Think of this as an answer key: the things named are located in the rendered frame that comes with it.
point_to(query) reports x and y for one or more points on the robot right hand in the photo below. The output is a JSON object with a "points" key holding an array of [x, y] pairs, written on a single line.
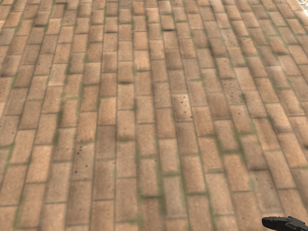
{"points": [[284, 224]]}

